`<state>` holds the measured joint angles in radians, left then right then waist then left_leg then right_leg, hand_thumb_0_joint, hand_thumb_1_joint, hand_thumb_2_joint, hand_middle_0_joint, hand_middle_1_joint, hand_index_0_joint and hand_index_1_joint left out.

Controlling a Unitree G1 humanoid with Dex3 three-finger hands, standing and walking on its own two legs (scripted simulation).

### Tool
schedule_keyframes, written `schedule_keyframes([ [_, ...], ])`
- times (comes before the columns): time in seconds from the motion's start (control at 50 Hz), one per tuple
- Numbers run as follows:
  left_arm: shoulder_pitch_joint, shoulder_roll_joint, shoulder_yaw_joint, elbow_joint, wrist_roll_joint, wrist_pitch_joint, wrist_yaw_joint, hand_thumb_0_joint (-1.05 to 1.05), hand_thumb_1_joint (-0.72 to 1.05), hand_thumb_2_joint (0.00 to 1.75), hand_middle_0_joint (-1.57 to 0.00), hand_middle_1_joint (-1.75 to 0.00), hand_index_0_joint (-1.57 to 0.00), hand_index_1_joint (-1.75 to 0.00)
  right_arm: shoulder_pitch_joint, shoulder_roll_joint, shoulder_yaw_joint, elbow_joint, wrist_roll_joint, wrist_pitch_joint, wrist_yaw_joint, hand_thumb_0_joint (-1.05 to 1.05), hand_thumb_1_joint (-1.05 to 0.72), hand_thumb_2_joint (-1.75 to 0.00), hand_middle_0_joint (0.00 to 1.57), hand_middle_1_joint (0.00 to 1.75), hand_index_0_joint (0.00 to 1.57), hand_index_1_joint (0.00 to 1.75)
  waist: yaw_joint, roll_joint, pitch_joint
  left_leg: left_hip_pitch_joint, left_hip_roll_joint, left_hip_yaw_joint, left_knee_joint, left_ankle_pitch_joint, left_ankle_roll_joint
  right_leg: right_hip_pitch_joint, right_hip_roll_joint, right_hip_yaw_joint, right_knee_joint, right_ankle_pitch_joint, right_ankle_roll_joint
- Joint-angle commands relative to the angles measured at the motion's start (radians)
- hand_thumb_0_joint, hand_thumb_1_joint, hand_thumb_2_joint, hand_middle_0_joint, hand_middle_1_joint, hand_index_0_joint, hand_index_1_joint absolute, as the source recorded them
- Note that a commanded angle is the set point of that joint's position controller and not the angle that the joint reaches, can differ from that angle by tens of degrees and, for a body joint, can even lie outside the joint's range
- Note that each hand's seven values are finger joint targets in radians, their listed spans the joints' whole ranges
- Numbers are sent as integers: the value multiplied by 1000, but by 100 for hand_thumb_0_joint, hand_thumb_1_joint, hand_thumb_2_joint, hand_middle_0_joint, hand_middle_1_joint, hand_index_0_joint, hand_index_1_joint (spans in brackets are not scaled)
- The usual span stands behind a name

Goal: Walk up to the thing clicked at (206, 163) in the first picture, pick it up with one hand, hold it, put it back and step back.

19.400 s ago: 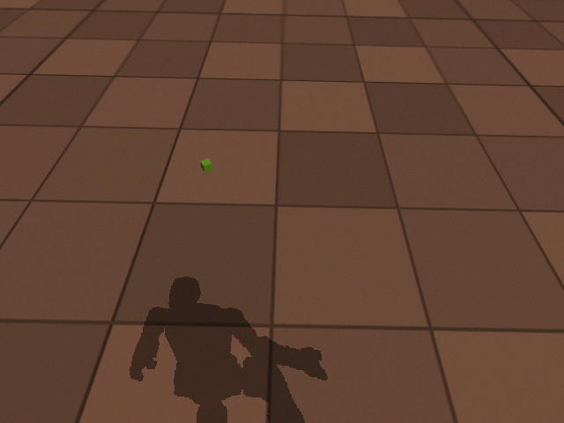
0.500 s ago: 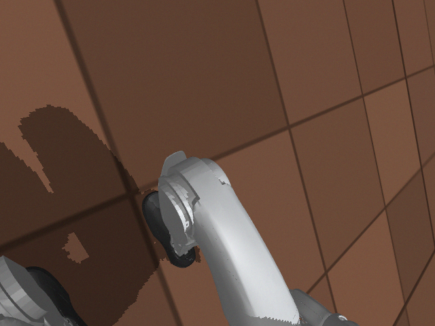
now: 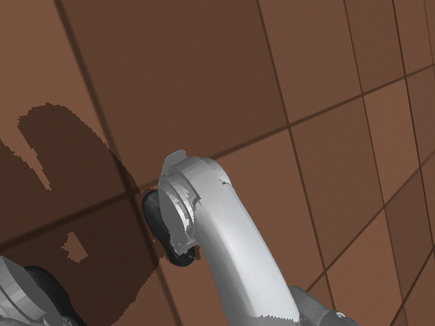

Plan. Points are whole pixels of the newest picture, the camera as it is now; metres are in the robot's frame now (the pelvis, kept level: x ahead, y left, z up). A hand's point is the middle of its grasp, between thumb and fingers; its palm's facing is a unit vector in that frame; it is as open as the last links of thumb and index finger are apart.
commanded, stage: close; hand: left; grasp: from above
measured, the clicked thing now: out of the picture +0.48 +0.35 -0.30
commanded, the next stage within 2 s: settle in 0.78 s
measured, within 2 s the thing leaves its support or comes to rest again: leaves its support in 1.24 s
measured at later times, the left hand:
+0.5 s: hand out of the picture +0.48 +0.34 -0.27, palm faces -0.30 -0.33 -0.89, open 8.2 cm
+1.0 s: hand out of the picture +0.48 +0.34 -0.27, palm faces -0.30 -0.33 -0.89, open 7.1 cm
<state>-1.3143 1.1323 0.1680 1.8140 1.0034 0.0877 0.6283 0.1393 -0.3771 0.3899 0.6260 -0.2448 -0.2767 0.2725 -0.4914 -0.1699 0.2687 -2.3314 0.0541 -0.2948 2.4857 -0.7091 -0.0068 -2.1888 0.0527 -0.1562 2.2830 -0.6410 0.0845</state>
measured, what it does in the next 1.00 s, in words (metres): stands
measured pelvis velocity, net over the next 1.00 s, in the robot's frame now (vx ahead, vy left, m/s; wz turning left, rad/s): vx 0.00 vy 0.00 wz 0.00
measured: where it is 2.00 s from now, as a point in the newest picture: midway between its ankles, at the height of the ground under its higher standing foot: (124, 278)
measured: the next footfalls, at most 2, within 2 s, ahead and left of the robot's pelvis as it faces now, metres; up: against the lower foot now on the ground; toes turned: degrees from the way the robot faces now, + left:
none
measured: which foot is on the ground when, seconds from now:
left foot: down 0.00-1.00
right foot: down 0.00-1.00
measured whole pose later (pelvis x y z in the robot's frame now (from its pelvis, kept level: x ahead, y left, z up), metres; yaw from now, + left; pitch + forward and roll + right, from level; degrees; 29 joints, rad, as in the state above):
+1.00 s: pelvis +0.00 +0.00 +0.00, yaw +0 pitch +29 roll -16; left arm -1.30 1.14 0.17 1.82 1.01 0.08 0.61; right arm 0.15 -0.38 0.39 0.63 -0.24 -0.27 0.27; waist -0.49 -0.17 0.27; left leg -2.33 0.05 -0.29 2.49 -0.71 0.00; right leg -2.19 0.05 -0.15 2.29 -0.64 0.09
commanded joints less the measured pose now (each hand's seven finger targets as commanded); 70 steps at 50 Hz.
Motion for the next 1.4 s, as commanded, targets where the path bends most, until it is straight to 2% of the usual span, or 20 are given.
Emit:
schedule_keyframes([
  [0.0,-214,170,-32,-94,9,12,34,0,23,38,-64,-51,-67,-48,253,-339,-76,56,3,13,0,0,-89,-90,20,30,20,30,-93,638,-657,515,45,103,-247,281,-1,416,42,-139,-174,321,-90],
  [0.1,-228,186,-32,-113,-7,12,21,0,27,35,-68,-47,-71,-44,241,-347,-80,53,6,11,-2,0,-89,-90,20,30,20,30,-84,616,-634,485,45,103,-245,233,6,398,41,-134,-186,284,-88],
  [0.2,-220,201,-29,-116,2,6,11,0,31,32,-72,-44,-74,-42,241,-346,-76,58,13,6,-7,0,-89,-90,20,30,20,30,-68,613,-643,492,46,104,-245,242,5,389,40,-132,-182,285,-90],
  [0.26,-207,193,-28,-108,1,1,9,0,31,32,-72,-43,-75,-41,243,-342,-75,52,14,10,-7,0,-89,-90,20,30,20,30,-74,605,-632,474,45,102,-251,225,5,396,39,-135,-182,273,-90],
  [0.28,-233,216,-28,-155,8,-4,9,0,34,29,-74,-42,-77,-39,243,-359,-92,49,10,11,-11,0,-89,-90,20,30,20,30,-73,620,-658,491,44,111,-248,229,6,413,44,-130,-186,277,-90],
  [0.34,-201,202,-26,-121,14,-1,12,0,36,28,-75,-40,-78,-37,249,-340,-70,63,13,10,-8,0,-89,-90,20,30,20,30,-67,643,-662,516,50,101,-242,290,-1,398,38,-135,-170,318,-90],
  [0.4,-200,174,-39,-112,0,-7,16,0,39,25,-78,-38,-81,-35,250,-340,-72,52,9,10,-7,0,-89,-90,20,30,20,30,-89,623,-640,512,47,103,-241,276,2,403,40,-134,-176,314,-88],
  [0.48,-229,221,-15,-127,6,-12,32,0,42,25,-81,-37,-83,-34,244,-369,-90,47,4,11,-10,0,-89,-90,20,30,20,30,-76,625,-644,492,45,110,-244,235,4,415,46,-134,-182,285,-92],
  [0.54,-209,198,-18,-92,5,-3,28,0,47,24,-83,-36,-86,-33,243,-342,-72,57,5,9,-7,0,-89,-90,20,30,20,30,-80,626,-625,503,46,101,-252,223,-1,379,38,-138,-178,269,-92],
  [0.56,-253,201,-25,-148,2,-10,25,0,48,23,-84,-37,-87,-33,243,-363,-91,46,6,6,-8,0,-89,-90,20,30,20,30,-89,647,-621,505,41,107,-253,214,1,375,38,-135,-178,261,-95],
  [0.66,-215,205,-20,-117,8,-9,28,0,54,25,-89,-35,-92,-32,246,-344,-70,57,11,7,-5,0,-89,-90,20,30,20,30,-79,630,-646,513,47,99,-241,260,1,389,35,-135,-175,301,-88],
  [0.74,-228,218,-17,-116,13,-10,30,0,56,23,-91,-34,-94,-31,244,-360,-90,51,10,9,-8,0,-89,-90,20,30,20,30,-78,622,-645,502,44,110,-243,248,2,411,40,-131,-178,297,-90],
  [0.8,-213,201,-17,-86,7,-9,32,0,59,24,-92,-34,-95,-31,246,-345,-72,57,9,10,-6,0,-89,-90,20,30,20,30,-79,618,-634,479,45,106,-244,244,3,404,39,-136,-179,290,-89],
  [0.88,-217,208,-23,-101,14,-12,25,0,55,21,-96,-35,-99,-31,238,-351,-80,51,7,12,-10,0,-92,-90,20,30,20,30,-84,628,-634,498,47,101,-255,228,-1,391,39,-139,-175,276,-92],
  [0.96,-225,207,-28,-146,20,-11,24,0,64,23,-105,-30,-107,-28,243,-351,-82,51,11,10,-7,0,-91,-90,20,30,20,30,-80,641,-650,511,44,110,-238,258,2,397,37,-129,-177,304,-89],
  [1.16,-239,209,1,-227,24,29,-2,0,68,19,-108,-25,-111,-23,273,-352,-125,67,21,25,-2,0,-91,-90,20,30,20,30,-56,713,-711,557,45,113,-260,289,-9,377,34,-127,-172,315,-97],
  [1.22,-228,204,17,-270,20,52,-16,0,71,20,-112,-22,-114,-21,273,-343,-144,77,31,29,1,0,-91,-90,20,30,20,30,-26,725,-746,560,45,119,-273,281,-12,365,32,-122,-173,303,-102],
  [1.26,-225,152,-7,-312,14,68,-40,0,74,22,-114,-23,-115,-21,270,-329,-158,66,38,31,2,0,-91,-90,20,30,20,30,-17,721,-778,561,40,129,-277,281,-11,375,37,-117,-176,305,-104],
  [1.32,-191,131,-2,-379,5,96,-85,0,75,22,-116,-20,-117,-19,288,-311,-183,85,55,36,7,0,-90,-90,20,30,20,30,25,731,-824,561,32,141,-279,293,-9,364,32,-104,-173,303,-107],
  [1.38,-171,73,-17,-457,-1,118,-134,0,76,17,-115,-17,-117,-15,296,-297,-210,87,70,47,11,0,-89,-90,20,30,20,30,45,732,-872,571,26,151,-282,328,-10,362,32,-93,-166,319,-109],
])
